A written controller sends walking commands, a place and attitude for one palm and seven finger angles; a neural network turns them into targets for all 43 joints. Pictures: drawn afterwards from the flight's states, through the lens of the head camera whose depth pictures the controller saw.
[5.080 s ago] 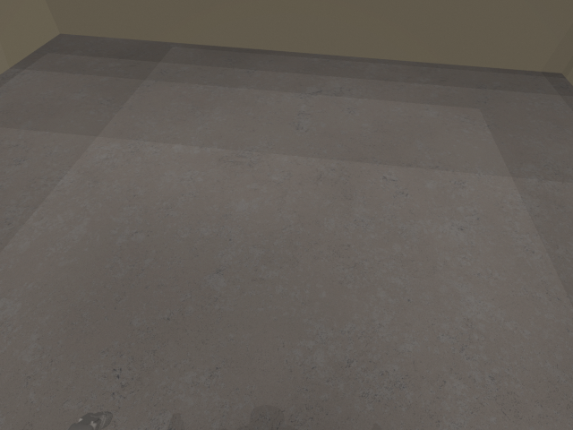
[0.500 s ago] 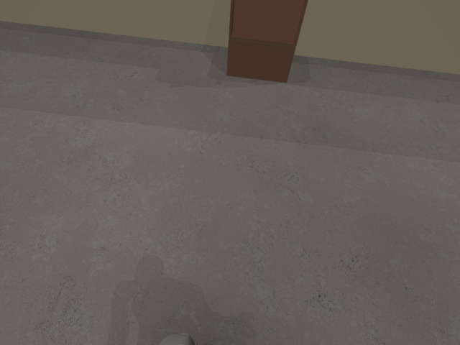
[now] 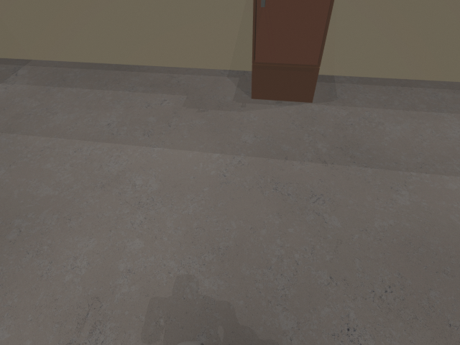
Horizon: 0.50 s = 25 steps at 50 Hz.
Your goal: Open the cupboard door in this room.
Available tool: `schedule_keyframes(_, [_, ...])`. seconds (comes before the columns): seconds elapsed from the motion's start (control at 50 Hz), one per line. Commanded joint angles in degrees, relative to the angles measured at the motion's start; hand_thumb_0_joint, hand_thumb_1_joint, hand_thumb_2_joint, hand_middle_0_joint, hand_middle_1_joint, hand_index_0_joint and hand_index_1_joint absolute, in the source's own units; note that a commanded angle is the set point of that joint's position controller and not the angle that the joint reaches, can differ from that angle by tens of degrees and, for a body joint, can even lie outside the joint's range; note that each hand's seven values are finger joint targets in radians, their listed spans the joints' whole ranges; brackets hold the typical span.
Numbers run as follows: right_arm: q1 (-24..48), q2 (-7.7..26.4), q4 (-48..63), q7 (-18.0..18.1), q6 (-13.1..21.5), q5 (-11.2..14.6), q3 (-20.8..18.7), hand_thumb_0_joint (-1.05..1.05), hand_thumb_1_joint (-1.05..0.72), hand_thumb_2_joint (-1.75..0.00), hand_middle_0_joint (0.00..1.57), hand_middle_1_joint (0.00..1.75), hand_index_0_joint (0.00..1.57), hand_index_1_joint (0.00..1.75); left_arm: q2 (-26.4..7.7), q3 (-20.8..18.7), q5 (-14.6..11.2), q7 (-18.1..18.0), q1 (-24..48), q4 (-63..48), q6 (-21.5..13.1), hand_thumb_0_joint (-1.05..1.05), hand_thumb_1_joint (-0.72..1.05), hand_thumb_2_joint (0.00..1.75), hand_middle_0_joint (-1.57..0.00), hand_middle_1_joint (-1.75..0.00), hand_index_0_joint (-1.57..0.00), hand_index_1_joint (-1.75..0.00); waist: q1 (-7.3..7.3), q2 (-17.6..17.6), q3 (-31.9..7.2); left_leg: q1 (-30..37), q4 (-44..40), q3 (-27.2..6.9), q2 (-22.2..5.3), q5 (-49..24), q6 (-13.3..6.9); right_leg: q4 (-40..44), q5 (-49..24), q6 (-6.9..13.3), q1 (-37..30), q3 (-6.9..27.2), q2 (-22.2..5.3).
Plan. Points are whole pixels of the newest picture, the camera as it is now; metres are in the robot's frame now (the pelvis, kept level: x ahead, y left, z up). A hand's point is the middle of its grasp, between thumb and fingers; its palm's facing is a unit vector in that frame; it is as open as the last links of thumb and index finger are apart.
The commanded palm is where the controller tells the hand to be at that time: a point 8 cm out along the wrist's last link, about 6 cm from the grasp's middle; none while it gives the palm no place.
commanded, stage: stand and wait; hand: left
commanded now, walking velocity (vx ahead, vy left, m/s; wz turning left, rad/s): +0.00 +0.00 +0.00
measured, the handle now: out of the picture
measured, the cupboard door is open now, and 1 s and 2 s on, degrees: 0 0 0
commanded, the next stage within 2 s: turn or walk to find it in 0.34 s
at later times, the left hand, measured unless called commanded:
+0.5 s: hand out of the picture -0.01 +0.23 -0.18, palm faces +0.11 -0.97 -0.21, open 7.4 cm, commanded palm none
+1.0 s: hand out of the picture +0.05 +0.21 -0.16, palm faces +0.05 -0.98 -0.21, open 7.4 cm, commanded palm none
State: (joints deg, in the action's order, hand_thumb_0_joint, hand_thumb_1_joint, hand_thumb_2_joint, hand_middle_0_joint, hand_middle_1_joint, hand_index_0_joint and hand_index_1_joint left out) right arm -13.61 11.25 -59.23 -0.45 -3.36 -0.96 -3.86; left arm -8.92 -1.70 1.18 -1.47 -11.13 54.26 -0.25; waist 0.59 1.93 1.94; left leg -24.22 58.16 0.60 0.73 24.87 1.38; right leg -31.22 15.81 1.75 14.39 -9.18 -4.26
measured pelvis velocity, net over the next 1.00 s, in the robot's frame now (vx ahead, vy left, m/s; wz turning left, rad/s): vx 0.04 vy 0.02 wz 0.03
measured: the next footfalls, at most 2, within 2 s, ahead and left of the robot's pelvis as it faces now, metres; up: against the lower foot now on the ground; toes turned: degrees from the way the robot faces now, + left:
left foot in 0.24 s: +0.03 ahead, +0.16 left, +0.00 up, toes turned +8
right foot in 0.50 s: +0.03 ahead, -0.09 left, +0.00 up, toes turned -3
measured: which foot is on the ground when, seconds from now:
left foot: up 0.00-0.22, down 0.24-1.00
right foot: down 0.00-0.26, up 0.28-0.48, down 0.50-0.72, up 0.74-0.98, down 1.00-1.00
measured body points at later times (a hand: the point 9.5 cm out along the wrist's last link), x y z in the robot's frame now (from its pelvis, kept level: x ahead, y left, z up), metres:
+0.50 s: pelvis +0.01 +0.04 +0.00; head +0.02 +0.05 +0.45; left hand -0.02 +0.28 -0.16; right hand +0.08 -0.18 -0.15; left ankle -0.01 +0.15 -0.74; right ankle -0.01 -0.09 -0.74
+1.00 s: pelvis +0.04 +0.02 +0.00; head +0.04 +0.00 +0.45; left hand +0.05 +0.26 -0.15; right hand -0.01 -0.21 -0.17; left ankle -0.01 +0.15 -0.74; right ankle +0.04 -0.07 -0.73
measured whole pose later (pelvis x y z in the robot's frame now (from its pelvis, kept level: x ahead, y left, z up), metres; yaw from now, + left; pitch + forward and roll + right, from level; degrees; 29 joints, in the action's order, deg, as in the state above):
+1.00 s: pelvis +0.04 +0.02 +0.00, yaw +2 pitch -1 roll +1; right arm -21.8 10.1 -65.0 0.8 0.9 -1.5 -2.4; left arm -9.3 -2.0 1.4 1.1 -15.9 60.7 -0.1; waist 0.8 1.4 0.3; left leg -8.0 26.9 5.9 -2.3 17.9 0.7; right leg -32.4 21.0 0.3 14.1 -6.2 -2.6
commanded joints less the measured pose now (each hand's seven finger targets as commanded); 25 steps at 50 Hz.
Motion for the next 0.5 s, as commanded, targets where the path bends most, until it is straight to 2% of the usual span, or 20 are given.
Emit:
schedule_keyframes(0.0, [0.0,2.9,3.6,0.0,0.9,0.0,-0.7,0.0,-0.9,-0.9,0.2,0.3,0.2,0.3,-8.9,-2.3,0.3,-0.8,-2.8,-1.9,-1.1,0.0,0.9,0.9,-0.2,-0.3,-0.2,-0.3,-0.85,-9.9,-1.6,-4.0,3.0,-1.0,-3.0,-1.8,1.6,13.2,-22.4,5.1,-5.6,9.0,-14.0])
schedule_keyframes(0.04, [0.7,2.3,3.6,0.2,0.9,0.1,-0.2,0.0,-0.9,-0.9,0.2,0.3,0.2,0.3,-9.9,-2.3,0.5,-0.7,-4.3,-0.9,-1.0,0.0,0.9,0.9,-0.2,-0.3,-0.2,-0.3,-1.58,-10.6,-2.1,-1.7,-3.8,0.5,-2.9,-0.4,1.9,12.3,-25.0,5.6,-6.9,7.9,-13.7])
schedule_keyframes(0.08, [2.2,1.9,3.6,0.3,1.3,0.2,0.3,0.0,-0.9,-0.9,0.2,0.3,0.2,0.3,-10.7,-2.4,0.6,-0.6,-6.1,0.7,-0.8,0.0,0.9,0.9,-0.2,-0.3,-0.2,-0.3,-2.62,-12.0,-2.7,0.2,-10.6,2.0,-2.7,0.3,1.8,11.1,-28.2,6.2,-8.7,8.2,-13.5])
schedule_keyframes(0.1, [2.7,1.7,3.7,0.4,1.5,0.4,0.5,0.0,-0.9,-0.9,0.2,0.3,0.2,0.3,-11.0,-2.6,0.6,-0.5,-6.4,1.4,-0.7,0.0,0.9,0.9,-0.2,-0.3,-0.2,-0.3,-2.94,-12.5,-2.5,1.9,-13.9,2.7,-2.9,0.4,1.7,10.8,-27.5,6.4,-8.3,8.3,-13.9])
schedule_keyframes(0.14, [1.5,1.6,2.9,0.7,1.8,0.4,0.9,0.0,-0.9,-0.9,0.2,0.3,0.2,0.3,-11.5,-2.5,0.4,-0.5,-5.9,2.4,-0.4,0.0,0.9,0.9,-0.2,-0.3,-0.2,-0.3,-2.19,-12.7,-2.9,5.9,-20.5,3.8,-2.5,-3.0,1.5,9.7,-24.9,5.5,-7.2,7.7,-12.7])
schedule_keyframes(0.16, [0.2,1.8,2.1,0.8,2.1,0.4,1.1,0.0,-0.9,-0.9,0.2,0.3,0.2,0.3,-11.0,-2.3,0.2,-0.5,-5.3,2.9,-0.3,0.0,0.9,0.9,-0.2,-0.3,-0.2,-0.3,-1.5,-12.6,-3.3,9.9,-25.6,4.0,-2.6,-7.0,1.2,8.7,-21.8,4.2,-5.3,7.3,-11.8])
schedule_keyframes(0.18, [-1.6,2.2,0.9,0.9,2.5,0.3,1.2,0.0,-0.9,-0.9,0.2,0.3,0.2,0.3,-10.4,-2.1,-0.2,-0.5,-4.5,3.4,-0.1,0.0,0.9,0.9,-0.2,-0.3,-0.2,-0.3,-0.34,-10.3,-3.3,15.1,-32.3,4.2,-3.0,-13.1,0.9,7.0,-18.0,2.3,-2.5,6.4,-10.7])
schedule_keyframes(0.2, [-3.1,4.1,0.3,0.9,3.1,0.3,1.0,0.0,-0.9,-0.9,0.2,0.3,0.2,0.3,-9.0,-1.9,-0.5,-0.4,-4.7,3.3,0.2,0.0,0.9,0.9,-0.2,-0.3,-0.2,-0.3,0.01,-3.6,-4.1,19.6,-36.3,0.7,-6.1,-18.2,0.1,2.9,-11.3,0.0,0.9,4.8,-8.1])
schedule_keyframes(0.22, [-2.8,7.3,0.6,1.1,3.5,-0.1,0.6,0.0,-0.9,-0.9,0.2,0.3,0.2,0.3,-6.4,-1.4,-0.7,-0.2,-5.9,2.8,0.6,0.0,0.9,0.9,-0.2,-0.3,-0.2,-0.3,-0.7,5.5,-3.5,18.9,-37.9,-6.9,-13.4,-24.7,-2.7,0.4,-2.8,-2.7,3.6,2.6,-4.2])
schedule_keyframes(0.24, [-1.9,9.0,0.7,1.5,3.5,-0.2,0.5,0.0,-0.9,-0.9,0.2,0.3,0.2,0.3,-4.9,-0.9,-0.7,-0.2,-5.4,2.8,0.7,0.0,0.9,0.9,-0.2,-0.3,-0.2,-0.3,-0.84,8.8,-2.3,15.2,-40.0,-10.5,-17.4,-27.6,-5.7,-1.0,3.2,-4.1,2.6,1.8,-2.1])
schedule_keyframes(0.26, [-0.5,8.1,0.0,1.9,3.8,-0.3,0.7,0.0,-0.9,-0.9,0.2,0.3,0.2,0.3,-4.8,-0.5,-0.6,-0.3,-3.3,3.7,1.3,0.0,0.9,0.9,-0.2,-0.3,-0.2,-0.3,-0.04,14.5,0.0,13.1,-44.0,-11.8,-17.2,-27.2,-7.1,-5.7,8.7,-4.6,2.8,2.4,-1.4])
schedule_keyframes(0.28, [0.2,7.1,-0.3,2.4,3.9,-0.2,1.2,0.0,-0.9,-0.9,0.2,0.3,0.2,0.3,-5.4,-0.4,-0.6,-0.2,-3.2,4.4,1.6,0.0,0.9,0.9,-0.2,-0.3,-0.2,-0.3,-0.38,13.9,1.2,12.2,-44.6,-11.1,-16.7,-29.1,-8.1,-9.1,11.1,-4.2,2.9,4.4,-1.6])
schedule_keyframes(0.3, [1.5,6.7,-0.4,2.7,4.0,0.0,1.4,0.0,-0.9,-0.9,0.2,0.3,0.2,0.3,-5.2,-0.2,-0.6,-0.1,-4.9,5.7,1.6,0.0,0.9,0.9,-0.2,-0.3,-0.2,-0.3,-1.4,12.4,0.8,13.9,-43.3,-9.6,-16.4,-32.0,-8.6,-10.1,11.2,-3.9,3.5,5.5,-2.0])
schedule_keyframes(0.32, [1.8,6.2,-0.6,2.8,4.1,0.0,1.5,0.0,-0.9,-0.9,0.2,0.3,0.2,0.3,-4.8,0.0,-0.5,0.1,-5.5,6.6,1.4,0.0,0.9,0.9,-0.2,-0.3,-0.2,-0.3,-1.38,10.1,0.3,15.2,-41.9,-8.1,-15.7,-35.5,-8.8,-9.3,10.2,-3.8,3.2,6.0,-2.0])
schedule_keyframes(0.36, [1.7,6.6,-0.8,2.8,4.1,0.1,1.1,0.0,-0.9,-0.9,0.2,0.3,0.2,0.3,-4.5,0.0,-0.6,0.2,-6.0,7.3,1.1,0.0,0.9,0.9,-0.2,-0.3,-0.2,-0.3,-1.13,7.3,-1.5,18.4,-39.4,-7.4,-14.6,-41.3,-8.9,-5.9,8.1,-4.1,3.0,5.3,-1.4])
schedule_keyframes(0.38, [1.8,7.0,-0.8,2.8,4.0,0.2,0.9,0.0,-0.9,-0.9,0.2,0.3,0.2,0.3,-4.6,0.0,-0.6,0.1,-6.5,7.5,1.0,0.0,0.9,0.9,-0.2,-0.3,-0.2,-0.3,-1.27,6.2,-1.8,18.6,-38.6,-7.2,-14.2,-41.8,-8.8,-3.6,6.4,-4.4,2.0,4.9,-1.2])
schedule_keyframes(0.42, [2.0,7.2,-0.6,2.6,3.8,0.4,0.7,0.0,-0.9,-0.9,0.2,0.3,0.2,0.3,-5.0,-0.2,-0.6,0.0,-8.0,7.9,0.6,0.0,0.9,0.9,-0.2,-0.3,-0.2,-0.3,-1.78,3.8,-1.7,16.5,-36.6,-7.3,-12.7,-38.5,-7.5,3.4,0.6,-4.5,-1.5,4.7,-1.1])
schedule_keyframes(0.44, [2.1,6.9,-0.3,2.4,3.7,0.6,0.7,0.0,-0.9,-0.9,0.2,0.3,0.2,0.3,-5.8,-0.4,-0.5,-0.2,-8.5,8.0,0.4,0.0,0.9,0.9,-0.2,-0.3,-0.2,-0.3,-1.88,2.5,-1.9,14.3,-35.0,-6.8,-11.1,-34.9,-6.0,6.6,-5.2,-4.2,-4.1,5.3,-2.1])
schedule_keyframes(0.46, [2.1,6.2,0.0,2.1,3.6,0.7,0.7,0.0,-0.9,-0.9,0.2,0.3,0.2,0.3,-7.2,-0.7,-0.3,-0.4,-8.8,7.7,0.2,0.0,0.9,0.9,-0.2,-0.3,-0.2,-0.3,-1.65,0.4,-2.4,11.7,-33.5,-5.3,-9.2,-30.6,-4.4,6.8,-11.2,-3.5,-6.4,6.8,-4.3])
schedule_keyframes(0.48, [2.6,5.6,0.8,1.7,3.5,0.8,0.7,0.0,-0.9,-0.9,0.2,0.3,0.2,0.3,-8.4,-0.9,-0.2,-0.6,-8.7,7.2,0.2,0.0,0.9,0.9,-0.2,-0.3,-0.2,-0.3,-1.57,-0.3,-2.6,10.1,-32.6,-4.2,-7.5,-25.2,-3.4,6.7,-13.3,-2.7,-6.6,8.0,-6.6])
